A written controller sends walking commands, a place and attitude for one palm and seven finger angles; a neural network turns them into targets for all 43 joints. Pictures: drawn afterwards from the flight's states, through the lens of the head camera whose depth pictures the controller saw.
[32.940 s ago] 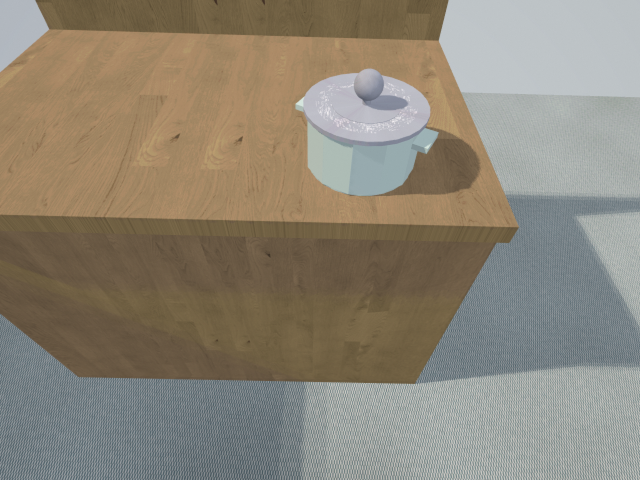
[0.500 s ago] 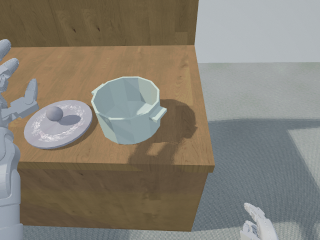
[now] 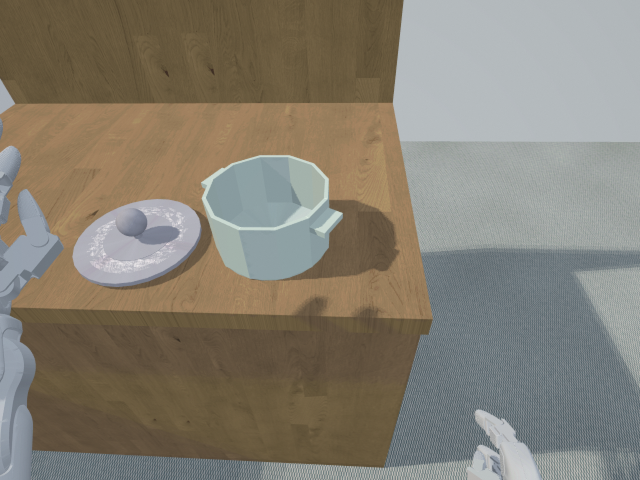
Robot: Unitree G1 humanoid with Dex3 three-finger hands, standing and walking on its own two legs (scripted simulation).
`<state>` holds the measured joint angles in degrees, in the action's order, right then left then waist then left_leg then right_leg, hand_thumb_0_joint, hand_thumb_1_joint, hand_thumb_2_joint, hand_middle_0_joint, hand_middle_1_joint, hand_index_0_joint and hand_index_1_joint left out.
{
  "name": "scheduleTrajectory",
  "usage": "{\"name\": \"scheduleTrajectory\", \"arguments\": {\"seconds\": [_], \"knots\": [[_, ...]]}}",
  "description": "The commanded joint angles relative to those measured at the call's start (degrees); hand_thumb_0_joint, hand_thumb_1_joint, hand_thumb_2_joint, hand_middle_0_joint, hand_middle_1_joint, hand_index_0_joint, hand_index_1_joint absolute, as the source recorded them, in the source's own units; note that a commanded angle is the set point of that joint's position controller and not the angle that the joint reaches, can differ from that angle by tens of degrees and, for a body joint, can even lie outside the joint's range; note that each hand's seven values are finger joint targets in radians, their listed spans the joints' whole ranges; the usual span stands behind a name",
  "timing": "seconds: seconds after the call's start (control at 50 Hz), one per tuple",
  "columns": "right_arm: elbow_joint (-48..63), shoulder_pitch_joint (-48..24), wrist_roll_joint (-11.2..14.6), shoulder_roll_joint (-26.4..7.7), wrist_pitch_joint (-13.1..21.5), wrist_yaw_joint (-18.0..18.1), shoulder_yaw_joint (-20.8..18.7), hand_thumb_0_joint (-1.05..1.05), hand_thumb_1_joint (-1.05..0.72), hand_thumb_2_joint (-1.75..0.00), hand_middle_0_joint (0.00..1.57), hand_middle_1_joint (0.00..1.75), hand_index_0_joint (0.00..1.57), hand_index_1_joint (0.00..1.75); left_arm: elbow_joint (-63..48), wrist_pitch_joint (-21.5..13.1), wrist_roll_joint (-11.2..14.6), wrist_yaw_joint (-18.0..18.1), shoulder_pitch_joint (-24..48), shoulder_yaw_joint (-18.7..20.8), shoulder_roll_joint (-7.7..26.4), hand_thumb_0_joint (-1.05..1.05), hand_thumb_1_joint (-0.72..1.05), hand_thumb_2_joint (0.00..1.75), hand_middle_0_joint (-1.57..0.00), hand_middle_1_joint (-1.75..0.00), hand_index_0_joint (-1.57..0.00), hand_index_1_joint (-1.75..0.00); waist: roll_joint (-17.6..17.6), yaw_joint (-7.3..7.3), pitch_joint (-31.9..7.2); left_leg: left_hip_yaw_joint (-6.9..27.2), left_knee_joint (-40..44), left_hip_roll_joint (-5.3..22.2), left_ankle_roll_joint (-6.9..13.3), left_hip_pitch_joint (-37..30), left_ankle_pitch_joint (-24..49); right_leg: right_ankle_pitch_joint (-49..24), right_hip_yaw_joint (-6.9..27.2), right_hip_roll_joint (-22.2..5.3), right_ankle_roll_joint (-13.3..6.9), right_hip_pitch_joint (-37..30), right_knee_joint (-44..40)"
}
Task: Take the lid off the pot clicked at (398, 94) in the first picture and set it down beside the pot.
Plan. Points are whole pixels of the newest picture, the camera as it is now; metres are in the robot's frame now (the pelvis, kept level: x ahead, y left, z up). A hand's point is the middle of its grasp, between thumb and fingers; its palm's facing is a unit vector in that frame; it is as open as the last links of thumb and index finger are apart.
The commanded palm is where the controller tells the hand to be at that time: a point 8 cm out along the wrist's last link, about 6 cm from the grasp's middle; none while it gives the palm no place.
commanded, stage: draw the hand back to the body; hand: left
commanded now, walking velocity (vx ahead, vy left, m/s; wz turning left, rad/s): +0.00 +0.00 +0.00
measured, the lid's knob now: (131, 222) +0.47 +0.37 +0.06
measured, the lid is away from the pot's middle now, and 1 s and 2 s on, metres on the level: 0.23 0.23 0.23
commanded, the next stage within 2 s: step back with the hand held close in 0.52 s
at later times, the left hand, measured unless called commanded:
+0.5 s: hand (9, 301) +0.18 +0.27 +0.24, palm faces +0.49 -0.81 -0.31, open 7.4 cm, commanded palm +0.13 +0.30 +0.24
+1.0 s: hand (45, 316) +0.19 +0.26 +0.20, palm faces +0.28 -0.82 -0.51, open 7.4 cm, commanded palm +0.12 +0.32 +0.24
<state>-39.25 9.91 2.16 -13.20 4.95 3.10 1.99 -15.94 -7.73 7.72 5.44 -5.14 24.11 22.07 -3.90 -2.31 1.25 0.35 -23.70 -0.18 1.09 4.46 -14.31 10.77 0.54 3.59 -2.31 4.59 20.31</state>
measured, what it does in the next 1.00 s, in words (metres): shifts its weight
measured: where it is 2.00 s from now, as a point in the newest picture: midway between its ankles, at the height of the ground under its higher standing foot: outside the picture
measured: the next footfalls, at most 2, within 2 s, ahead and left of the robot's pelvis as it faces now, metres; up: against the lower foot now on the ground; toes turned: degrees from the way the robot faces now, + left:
right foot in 1.78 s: -0.23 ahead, -0.09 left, +0.00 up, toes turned -6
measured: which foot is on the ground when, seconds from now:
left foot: down 0.00-1.00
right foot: down 0.00-1.00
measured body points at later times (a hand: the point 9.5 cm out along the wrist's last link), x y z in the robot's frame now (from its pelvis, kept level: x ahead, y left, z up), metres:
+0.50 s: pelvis +0.00 +0.02 +0.00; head -0.03 +0.01 +0.45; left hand +0.15 +0.31 +0.25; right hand +0.20 -0.18 -0.07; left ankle -0.01 +0.11 -0.74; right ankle +0.01 -0.10 -0.74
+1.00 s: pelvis -0.02 +0.05 -0.01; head +0.01 +0.07 +0.44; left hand +0.17 +0.31 +0.23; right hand +0.14 -0.21 -0.07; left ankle -0.01 +0.11 -0.74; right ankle +0.01 -0.10 -0.74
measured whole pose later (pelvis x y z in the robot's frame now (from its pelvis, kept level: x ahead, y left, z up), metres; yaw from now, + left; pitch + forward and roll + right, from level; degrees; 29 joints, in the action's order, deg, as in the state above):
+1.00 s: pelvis -0.02 +0.05 -0.01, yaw -2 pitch +0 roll -1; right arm -30.2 11.3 1.6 -12.8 0.9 0.6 -0.4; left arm -42.1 -11.5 3.4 4.4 -32.4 27.6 27.5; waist 2.3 1.4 2.6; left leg -3.4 -29.2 -2.7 4.9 14.4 -14.9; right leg 11.1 3.7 1.1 1.6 15.8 27.0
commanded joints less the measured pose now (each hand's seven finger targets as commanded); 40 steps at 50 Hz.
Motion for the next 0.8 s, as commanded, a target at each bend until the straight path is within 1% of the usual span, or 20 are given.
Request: {"name": "scheduleTrajectory", "arguments": {"seconds": [0.0,0.06,0.1,0.14,0.22,0.24,0.34,0.4,0.44,0.48,0.54,0.56,0.6,0.62,0.64,0.66,0.68,0.72,0.74,0.78], "knots": [[10.68,-10.41,-0.39,-5.65,4.54,0.40,-2.43,0.00,-0.90,-0.90,0.20,0.30,0.20,0.30,-15.64,-3.70,0.08,0.09,7.87,2.47,10.63,0.00,0.90,0.90,-0.20,-0.30,-0.20,-0.30,-2.20,-0.35,-6.11,-0.55,3.55,1.28,1.69,-2.35,5.96,-4.21,-0.03,-3.45,-0.05,1.97,-4.34],[10.24,-9.98,-0.92,-6.04,4.68,0.37,-2.73,0.00,-0.90,-0.90,0.20,0.30,0.20,0.30,-17.37,-4.06,-0.10,0.69,4.55,6.43,13.75,0.00,0.90,0.90,-0.20,-0.30,-0.20,-0.30,-0.41,-0.86,-5.94,-0.10,3.82,1.31,1.52,-1.21,5.73,-3.68,0.02,-3.20,-0.18,1.21,-4.47],[10.02,-9.66,-1.06,-5.69,4.62,0.43,-2.74,0.00,-0.90,-0.90,0.20,0.30,0.20,0.30,-17.58,-3.91,0.00,0.67,2.44,7.05,13.36,0.00,0.90,0.90,-0.20,-0.30,-0.20,-0.30,2.32,-0.94,-5.45,-0.19,3.54,1.40,1.58,-0.80,6.43,-3.98,0.17,-3.24,-0.17,0.91,-4.68],[10.37,-9.67,-1.12,-5.41,5.03,0.22,-2.81,0.00,-0.90,-0.90,0.20,0.30,0.20,0.30,-20.68,-4.53,-0.30,0.58,0.89,6.94,13.13,0.00,0.90,0.90,-0.20,-0.30,-0.20,-0.30,0.53,-0.47,-5.44,-0.37,3.34,1.35,1.45,-1.27,6.85,-4.64,0.24,-3.49,-0.15,0.73,-4.39],[10.76,-9.65,-1.15,-5.38,5.04,-0.33,-2.62,0.00,-0.90,-0.90,0.20,0.30,0.20,0.30,-23.15,-3.65,-0.49,-0.31,-4.78,1.71,7.96,0.00,0.90,0.90,-0.20,-0.30,-0.20,-0.30,-1.57,-0.55,-3.39,0.01,3.75,1.72,1.18,-1.05,7.73,-5.30,-0.22,-3.17,-0.29,2.12,-4.22],[11.02,-9.32,-1.06,-5.37,5.32,-0.58,-2.76,0.00,-0.90,-0.90,0.20,0.30,0.20,0.30,-25.57,-4.00,-0.60,-0.18,-4.94,2.22,8.65,0.00,0.90,0.90,-0.20,-0.30,-0.20,-0.30,-1.54,-0.02,-3.90,0.32,3.70,1.75,1.06,-1.36,7.62,-5.18,-0.29,-3.19,-0.30,1.78,-3.87],[11.35,-9.04,-1.50,-5.04,5.52,-0.34,-2.69,0.00,-0.90,-0.90,0.20,0.30,0.20,0.30,-30.54,-4.29,-1.16,0.68,-9.13,6.62,12.23,0.00,0.90,0.90,-0.20,-0.30,-0.20,-0.30,-2.45,-1.03,-5.23,1.04,3.60,1.78,0.46,-1.07,8.04,-5.36,0.03,-2.84,-0.76,0.42,-3.16],[10.91,-8.72,-1.52,-5.13,4.71,-0.16,-2.51,0.00,-0.90,-0.90,0.20,0.30,0.20,0.30,-26.40,-2.98,-1.15,0.40,-9.37,3.26,8.28,0.00,0.90,0.90,-0.20,-0.30,-0.20,-0.30,0.55,-0.48,-1.78,1.09,4.17,2.08,0.44,0.14,7.69,-4.67,-0.63,-2.60,-0.54,2.60,-3.58],[11.05,-8.54,-1.24,-5.15,4.66,-0.09,-2.49,0.00,-0.90,-0.90,0.20,0.30,0.20,0.30,-26.75,-2.79,-1.26,0.45,-7.02,2.52,8.09,0.00,0.90,0.90,-0.20,-0.30,-0.20,-0.30,0.62,0.43,-0.35,1.37,4.19,2.14,0.60,0.07,5.93,-3.12,-0.73,-2.68,-0.38,3.91,-3.74],[11.10,-8.85,-1.37,-5.00,4.46,0.15,-2.43,0.00,-0.90,-0.90,0.20,0.30,0.20,0.30,-25.85,-2.51,-1.32,0.44,-8.17,2.25,7.64,0.00,0.90,0.90,-0.20,-0.30,-0.20,-0.30,1.20,-0.25,0.30,1.51,4.62,2.27,0.69,0.48,4.58,-1.49,-0.72,-2.68,-0.38,4.30,-4.23],[11.71,-9.28,-1.58,-4.95,5.01,-0.04,-2.41,0.00,-0.90,-0.90,0.20,0.30,0.20,0.30,-31.96,-3.32,-1.54,0.66,-8.02,4.08,10.15,0.00,0.90,0.90,-0.20,-0.30,-0.20,-0.30,-1.92,-0.75,-4.55,1.65,3.92,1.95,0.56,-1.06,6.48,-3.61,-0.16,-2.76,-0.61,1.46,-2.97],[11.44,-9.37,-2.04,-4.89,5.08,0.02,-2.47,0.00,-0.90,-0.90,0.20,0.30,0.20,0.30,-30.80,-3.38,-1.65,0.84,-9.54,5.00,10.49,0.00,0.90,0.90,-0.20,-0.30,-0.20,-0.30,-2.27,-1.60,-5.52,1.68,3.84,1.81,0.51,-0.61,7.35,-4.57,-0.25,-2.72,-0.74,0.93,-2.88],[11.36,-9.04,-2.07,-4.81,5.02,-0.18,-2.32,0.00,-0.90,-0.90,0.20,0.30,0.20,0.30,-31.14,-2.93,-1.69,0.86,-10.24,4.19,9.73,0.00,0.90,0.90,-0.20,-0.30,-0.20,-0.30,-1.10,-1.46,-6.05,1.52,3.47,1.91,0.25,-0.97,10.16,-6.86,-0.42,-2.67,-0.75,0.11,-2.45],[14.55,-7.88,-1.06,-6.43,3.85,-0.31,-2.43,0.00,-0.90,-0.90,0.20,0.30,0.20,0.30,-36.89,-6.14,-2.56,1.69,0.50,14.42,20.46,0.00,0.90,0.90,-0.20,-0.30,-0.20,-0.30,0.75,0.45,-0.72,2.44,2.43,2.74,2.00,2.96,4.83,-10.68,8.49,-5.37,-0.60,4.96,-4.58],[13.30,-7.51,-1.49,-5.58,3.30,-0.26,-2.17,0.00,-0.90,-0.90,0.20,0.30,0.20,0.30,-34.45,-7.74,-2.40,1.67,1.10,14.06,19.62,0.00,0.90,0.90,-0.20,-0.30,-0.20,-0.30,1.29,0.97,-0.21,3.15,1.86,2.36,1.96,3.85,2.27,-9.41,8.85,-7.09,-1.02,5.28,-4.88],[12.45,-7.13,-1.93,-5.85,3.07,-0.44,-2.65,0.00,-0.90,-0.90,0.20,0.30,0.20,0.30,-28.84,-7.86,-2.74,1.53,-4.38,12.16,16.61,0.00,0.90,0.90,-0.20,-0.30,-0.20,-0.30,7.71,0.96,1.47,3.64,1.16,2.15,2.35,4.80,2.78,-9.47,9.34,-7.03,-0.74,5.98,-5.77],[12.80,-6.64,-1.50,-5.80,2.71,-0.87,-3.10,0.00,-0.90,-0.90,0.20,0.30,0.20,0.30,-26.09,-7.06,-3.07,1.08,-7.77,9.47,13.14,0.00,0.90,0.90,-0.20,-0.30,-0.20,-0.30,8.50,1.42,0.71,3.16,-0.13,2.39,2.39,3.34,4.93,-11.46,10.63,-7.68,-0.65,6.79,-5.75],[13.19,-5.76,-1.23,-6.40,1.69,-1.38,-3.75,0.00,-0.90,-0.90,0.20,0.30,0.20,0.30,-24.32,-6.55,-3.45,0.25,-11.33,5.96,9.69,0.00,0.90,0.90,-0.20,-0.30,-0.20,-0.30,5.10,1.98,-2.17,2.86,-0.93,3.56,2.42,1.91,10.44,-17.42,9.34,-8.32,-0.11,5.71,-3.63],[13.36,-5.97,-0.98,-6.40,1.36,-1.69,-3.87,0.00,-0.90,-0.90,0.20,0.30,0.20,0.30,-25.38,-6.95,-3.44,0.07,-11.81,5.32,9.14,0.00,0.90,0.90,-0.20,-0.30,-0.20,-0.30,1.42,2.17,-4.49,2.69,-0.35,4.35,2.36,1.04,12.95,-19.09,8.23,-8.35,0.07,4.69,-1.67],[14.57,-5.31,-0.76,-7.00,0.21,-1.75,-4.37,0.00,-0.90,-0.90,0.20,0.30,0.20,0.30,-26.04,-6.90,-3.60,-0.15,-15.62,5.35,9.52,0.00,0.90,0.90,-0.20,-0.30,-0.20,-0.30,-0.72,1.89,-7.31,3.66,0.32,6.14,2.66,1.58,18.60,-20.78,6.00,-7.54,0.97,3.51,1.31]]}}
